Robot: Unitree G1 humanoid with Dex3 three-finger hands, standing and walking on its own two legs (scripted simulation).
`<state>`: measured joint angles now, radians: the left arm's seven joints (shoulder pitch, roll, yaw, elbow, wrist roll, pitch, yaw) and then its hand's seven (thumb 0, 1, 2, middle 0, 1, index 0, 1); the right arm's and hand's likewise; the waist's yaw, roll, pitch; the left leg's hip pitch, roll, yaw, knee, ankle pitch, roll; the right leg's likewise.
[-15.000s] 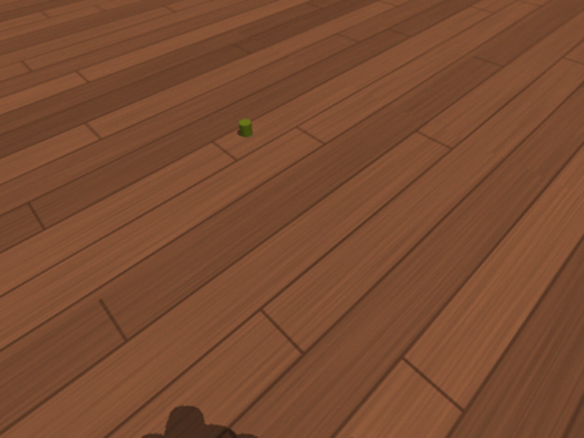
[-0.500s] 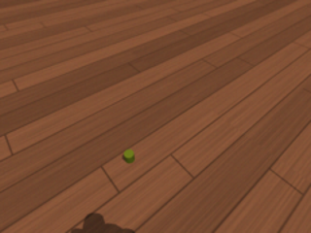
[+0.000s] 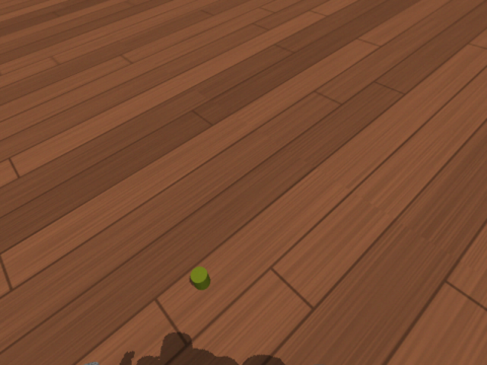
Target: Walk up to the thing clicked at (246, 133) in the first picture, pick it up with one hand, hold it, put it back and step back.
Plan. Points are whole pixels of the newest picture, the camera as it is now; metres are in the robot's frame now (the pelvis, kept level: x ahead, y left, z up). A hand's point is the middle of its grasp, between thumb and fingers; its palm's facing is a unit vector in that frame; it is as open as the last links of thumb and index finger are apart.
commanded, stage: walk up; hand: left
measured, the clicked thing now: (200, 278) +0.55 +0.27 -0.72
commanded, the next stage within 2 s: stand in 1.82 s
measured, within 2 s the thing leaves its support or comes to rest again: neither
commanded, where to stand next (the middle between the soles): +0.16 +0.02 m, yaw +2 degrees
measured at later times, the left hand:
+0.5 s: hand (115, 359) +0.16 +0.28 -0.15, palm faces -0.06 -0.93 -0.36, open 7.4 cm
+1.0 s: hand (136, 303) +0.26 +0.26 -0.13, palm faces -0.03 -0.94 -0.35, open 7.4 cm
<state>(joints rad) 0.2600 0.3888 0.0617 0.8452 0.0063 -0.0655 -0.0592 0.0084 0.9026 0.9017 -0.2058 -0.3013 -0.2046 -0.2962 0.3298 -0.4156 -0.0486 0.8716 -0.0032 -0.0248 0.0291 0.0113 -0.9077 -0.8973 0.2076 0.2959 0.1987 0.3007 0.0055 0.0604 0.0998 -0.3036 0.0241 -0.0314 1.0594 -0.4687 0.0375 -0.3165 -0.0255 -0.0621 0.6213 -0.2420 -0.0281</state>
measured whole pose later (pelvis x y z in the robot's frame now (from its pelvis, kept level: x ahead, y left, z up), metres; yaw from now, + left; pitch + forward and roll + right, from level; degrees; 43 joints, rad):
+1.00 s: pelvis +0.15 +0.01 +0.02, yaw +0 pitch -2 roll +0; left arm 0.07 0.37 -0.01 1.05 -0.01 -0.02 0.00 0.01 0.90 0.90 -0.21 -0.30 -0.21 -0.30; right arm 0.11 -0.35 0.01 1.09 0.00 -0.01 0.02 0.01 -0.91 -0.90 0.21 0.30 0.20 0.30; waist 0.00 0.00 0.07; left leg -0.21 0.02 0.01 0.48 -0.23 -0.01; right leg -0.18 -0.04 -0.02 0.47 -0.25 0.03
